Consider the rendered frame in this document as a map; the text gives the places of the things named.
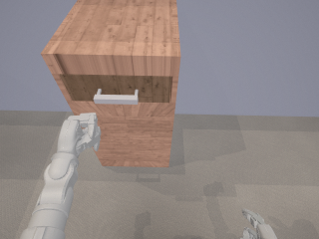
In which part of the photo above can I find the robot right hand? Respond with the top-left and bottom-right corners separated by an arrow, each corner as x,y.
240,208 -> 277,239

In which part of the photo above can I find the robot left forearm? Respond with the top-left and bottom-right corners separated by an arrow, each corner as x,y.
19,151 -> 79,239

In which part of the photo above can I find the handle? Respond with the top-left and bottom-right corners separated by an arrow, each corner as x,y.
93,89 -> 139,105

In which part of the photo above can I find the drawer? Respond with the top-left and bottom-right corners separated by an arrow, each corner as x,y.
59,74 -> 171,104

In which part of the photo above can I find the cabinet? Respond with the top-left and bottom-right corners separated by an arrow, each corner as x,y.
41,0 -> 181,167

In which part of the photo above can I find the robot left hand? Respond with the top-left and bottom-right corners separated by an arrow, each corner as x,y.
57,113 -> 101,158

